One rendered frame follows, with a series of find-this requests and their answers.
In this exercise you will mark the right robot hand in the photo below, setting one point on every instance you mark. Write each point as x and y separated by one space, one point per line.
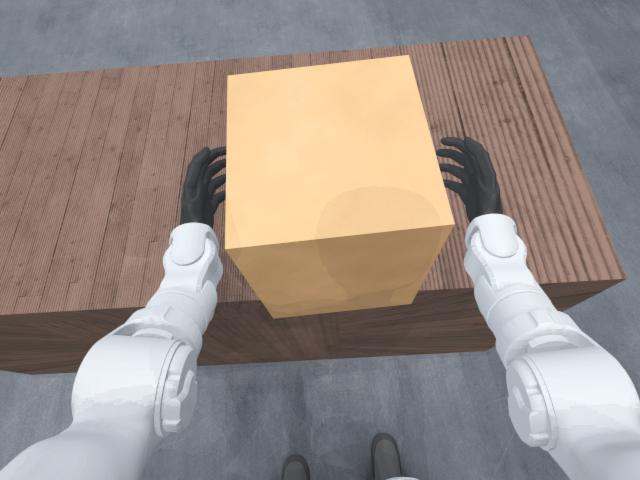
479 190

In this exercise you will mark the robot left upper arm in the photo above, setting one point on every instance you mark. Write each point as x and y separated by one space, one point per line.
132 392

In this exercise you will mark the left robot hand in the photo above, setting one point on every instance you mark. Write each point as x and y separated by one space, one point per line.
198 202

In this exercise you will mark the robot right upper arm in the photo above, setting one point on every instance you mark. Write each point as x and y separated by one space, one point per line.
578 405

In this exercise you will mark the robot foot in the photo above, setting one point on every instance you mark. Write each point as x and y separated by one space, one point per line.
295 468
385 458

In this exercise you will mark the pedestal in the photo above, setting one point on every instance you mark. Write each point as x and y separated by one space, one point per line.
92 168

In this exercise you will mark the carton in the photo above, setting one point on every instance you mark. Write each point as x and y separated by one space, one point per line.
334 196

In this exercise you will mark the left robot forearm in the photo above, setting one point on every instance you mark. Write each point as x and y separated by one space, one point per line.
185 302

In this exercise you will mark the left robot foot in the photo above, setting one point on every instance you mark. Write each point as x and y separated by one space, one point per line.
295 468

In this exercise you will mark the right robot forearm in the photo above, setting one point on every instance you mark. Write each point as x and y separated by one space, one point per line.
516 309

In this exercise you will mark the right robot foot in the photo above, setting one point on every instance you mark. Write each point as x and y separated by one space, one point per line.
385 458

